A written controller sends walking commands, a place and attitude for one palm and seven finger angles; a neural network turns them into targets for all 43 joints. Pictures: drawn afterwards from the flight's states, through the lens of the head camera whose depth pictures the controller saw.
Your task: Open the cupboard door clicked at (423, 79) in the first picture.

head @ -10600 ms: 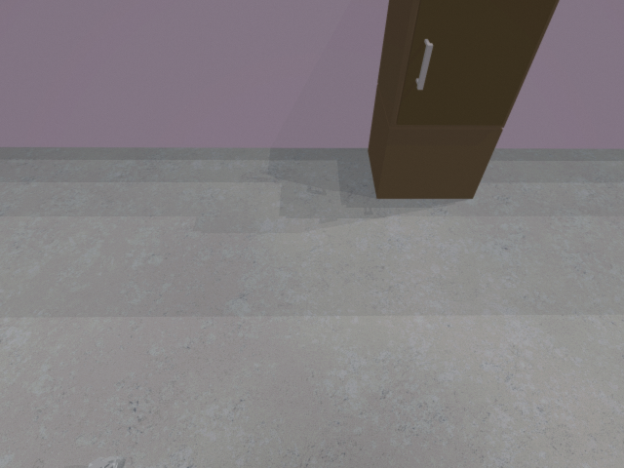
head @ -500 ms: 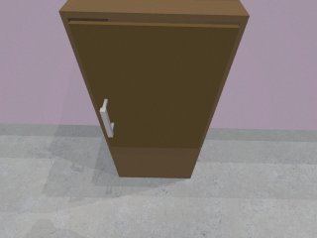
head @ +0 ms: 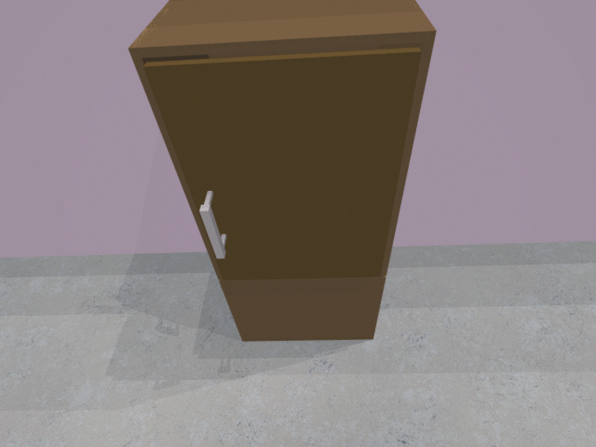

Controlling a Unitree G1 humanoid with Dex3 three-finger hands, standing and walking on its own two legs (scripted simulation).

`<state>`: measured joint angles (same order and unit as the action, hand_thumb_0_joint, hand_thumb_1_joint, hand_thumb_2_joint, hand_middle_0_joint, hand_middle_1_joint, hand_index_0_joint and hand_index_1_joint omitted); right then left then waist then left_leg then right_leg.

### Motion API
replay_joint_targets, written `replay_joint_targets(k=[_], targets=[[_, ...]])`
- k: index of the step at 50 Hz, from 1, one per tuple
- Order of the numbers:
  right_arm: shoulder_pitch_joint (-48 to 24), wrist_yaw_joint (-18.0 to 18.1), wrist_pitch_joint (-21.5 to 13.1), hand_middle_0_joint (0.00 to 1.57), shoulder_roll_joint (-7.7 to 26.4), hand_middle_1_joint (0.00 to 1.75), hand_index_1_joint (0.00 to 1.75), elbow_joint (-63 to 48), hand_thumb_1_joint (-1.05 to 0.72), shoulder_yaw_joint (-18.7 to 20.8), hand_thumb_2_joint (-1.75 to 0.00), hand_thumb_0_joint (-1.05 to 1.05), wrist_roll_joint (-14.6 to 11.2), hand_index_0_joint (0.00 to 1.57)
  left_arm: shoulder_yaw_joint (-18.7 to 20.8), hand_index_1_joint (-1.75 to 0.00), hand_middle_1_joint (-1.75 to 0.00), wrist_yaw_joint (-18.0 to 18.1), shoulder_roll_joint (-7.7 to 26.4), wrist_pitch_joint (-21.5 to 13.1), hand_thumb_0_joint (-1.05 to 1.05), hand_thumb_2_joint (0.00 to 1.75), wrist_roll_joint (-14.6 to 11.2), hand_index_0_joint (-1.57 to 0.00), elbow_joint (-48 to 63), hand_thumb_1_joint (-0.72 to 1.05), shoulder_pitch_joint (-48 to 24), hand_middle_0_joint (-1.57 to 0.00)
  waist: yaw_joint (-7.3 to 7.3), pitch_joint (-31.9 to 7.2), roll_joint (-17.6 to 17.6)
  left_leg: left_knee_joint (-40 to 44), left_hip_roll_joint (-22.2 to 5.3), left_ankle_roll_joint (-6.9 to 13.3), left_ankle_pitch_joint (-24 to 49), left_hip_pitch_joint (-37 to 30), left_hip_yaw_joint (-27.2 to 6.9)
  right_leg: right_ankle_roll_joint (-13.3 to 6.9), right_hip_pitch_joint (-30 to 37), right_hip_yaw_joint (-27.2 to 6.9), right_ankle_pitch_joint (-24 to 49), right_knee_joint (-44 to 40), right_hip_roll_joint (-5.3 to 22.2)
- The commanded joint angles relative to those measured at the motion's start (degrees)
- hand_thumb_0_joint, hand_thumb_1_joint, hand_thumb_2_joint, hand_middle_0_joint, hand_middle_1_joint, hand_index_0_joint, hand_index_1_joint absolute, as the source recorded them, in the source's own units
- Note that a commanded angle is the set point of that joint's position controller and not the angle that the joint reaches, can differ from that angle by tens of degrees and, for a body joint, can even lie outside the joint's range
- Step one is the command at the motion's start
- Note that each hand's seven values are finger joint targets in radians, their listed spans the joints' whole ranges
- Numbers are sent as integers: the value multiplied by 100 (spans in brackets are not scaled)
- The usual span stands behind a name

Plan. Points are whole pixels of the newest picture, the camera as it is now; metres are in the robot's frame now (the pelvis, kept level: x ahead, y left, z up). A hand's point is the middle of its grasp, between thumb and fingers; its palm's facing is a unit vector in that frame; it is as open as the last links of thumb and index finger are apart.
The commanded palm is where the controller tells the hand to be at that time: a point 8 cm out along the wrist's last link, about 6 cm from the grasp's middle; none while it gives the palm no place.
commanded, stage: come to a stop and stand still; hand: left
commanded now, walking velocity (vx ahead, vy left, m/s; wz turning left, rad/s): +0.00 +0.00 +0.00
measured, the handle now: (215, 226) +0.57 +0.22 -0.09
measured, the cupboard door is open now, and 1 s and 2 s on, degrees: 0 0 0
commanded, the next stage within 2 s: look again from close up in 0.80 s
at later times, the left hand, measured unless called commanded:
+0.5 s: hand out of the picture +0.01 +0.14 -0.16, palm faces +0.02 -0.97 -0.23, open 7.3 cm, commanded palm none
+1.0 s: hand out of the picture +0.03 +0.14 -0.16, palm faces +0.06 -0.97 -0.22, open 7.3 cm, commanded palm none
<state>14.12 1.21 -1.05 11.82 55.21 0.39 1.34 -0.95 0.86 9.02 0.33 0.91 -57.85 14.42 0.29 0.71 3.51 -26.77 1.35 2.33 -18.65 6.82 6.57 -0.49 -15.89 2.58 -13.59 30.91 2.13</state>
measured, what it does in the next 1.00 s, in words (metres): stands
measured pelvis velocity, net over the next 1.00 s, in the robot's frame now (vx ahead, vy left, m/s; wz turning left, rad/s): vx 0.02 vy -0.04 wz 0.04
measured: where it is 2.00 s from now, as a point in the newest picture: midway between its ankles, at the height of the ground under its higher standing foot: outside the picture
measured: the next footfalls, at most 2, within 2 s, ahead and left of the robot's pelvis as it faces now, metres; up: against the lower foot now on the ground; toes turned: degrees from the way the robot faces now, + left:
none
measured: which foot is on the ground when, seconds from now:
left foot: down 0.00-1.00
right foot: down 0.00-1.00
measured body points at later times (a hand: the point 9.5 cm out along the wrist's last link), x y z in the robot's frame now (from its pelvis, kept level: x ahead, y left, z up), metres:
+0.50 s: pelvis +0.01 -0.03 +0.01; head +0.02 -0.06 +0.45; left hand +0.01 +0.20 -0.14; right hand -0.02 -0.25 -0.17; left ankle -0.04 +0.09 -0.74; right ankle +0.03 -0.11 -0.74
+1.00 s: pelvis +0.02 -0.04 +0.01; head +0.03 -0.06 +0.45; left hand +0.02 +0.19 -0.15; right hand +0.02 -0.26 -0.16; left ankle -0.04 +0.09 -0.74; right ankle +0.03 -0.11 -0.74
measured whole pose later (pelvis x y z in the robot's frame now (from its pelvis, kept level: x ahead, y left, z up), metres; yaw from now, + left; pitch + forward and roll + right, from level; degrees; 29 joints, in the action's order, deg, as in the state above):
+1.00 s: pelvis +0.02 -0.04 +0.01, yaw +2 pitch +0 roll +1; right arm 16.4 1.8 -1.7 9.1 64.9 -0.5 1.1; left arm -0.3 1.3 9.3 -1.6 0.7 -63.9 14.3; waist -0.2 1.7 1.2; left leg -22.7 -2.1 -1.6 -17.1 5.0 2.9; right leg -4.0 -12.4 6.6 -13.0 25.6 -1.1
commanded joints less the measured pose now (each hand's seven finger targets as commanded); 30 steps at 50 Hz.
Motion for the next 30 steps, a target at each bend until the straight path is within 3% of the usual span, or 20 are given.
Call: replay_joint_targets(k=[1, 7, 14, 30], targets=[[363, 28, -72, 20, 497, 30, 30, -81, -90, 39, -90, 0, -29, 20, 186, -30, -30, 65, 807, -122, 0, 90, -20, -20, 233, 90, -2, -20, 0, 363, -411, 966, -690, 61, 159, 607, -860, -270, 192, -736, -106, -836, 377], [567, 20, -65, 20, 415, 30, 30, 254, -90, -22, -90, 0, -34, 20, 177, -30, -30, 63, 806, -175, 0, 90, -35, -20, 27, 90, 67, -20, 5, 309, -506, 916, -646, 8, 224, 582, -786, -300, 317, -776, -223, -1020, 474], [782, 40, -89, 20, 309, 30, 30, 633, -90, -59, -90, 0, -50, 20, 154, -30, -30, 77, 755, -231, 0, 90, -59, -20, -255, 90, 171, -20, -8, 182, -467, 837, -675, -48, 568, 495, -719, -340, 561, -729, 367, -1006, 542], [926, 86, -72, 20, 73, 30, 30, 936, -90, -54, -90, 0, -59, 20, 156, -30, -30, 109, 643, -241, 0, 90, -49, -20, -463, 90, 234, -20, -10, 335, -420, 790, -722, -114, 728, 465, -649, -343, 600, -666, 724, -1091, 522]])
